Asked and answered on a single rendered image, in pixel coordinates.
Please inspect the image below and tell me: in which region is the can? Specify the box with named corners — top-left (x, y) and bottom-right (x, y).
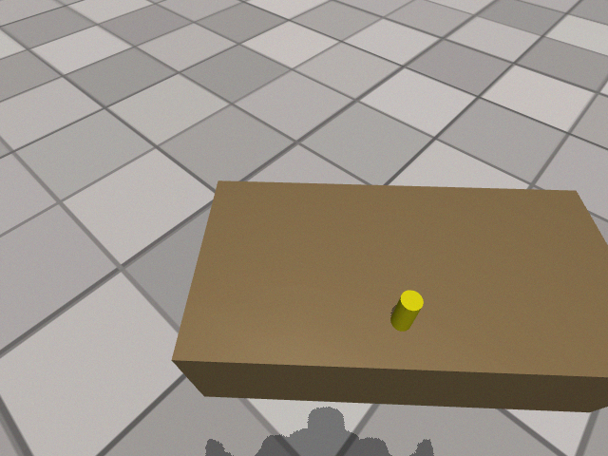
top-left (390, 290), bottom-right (424, 332)

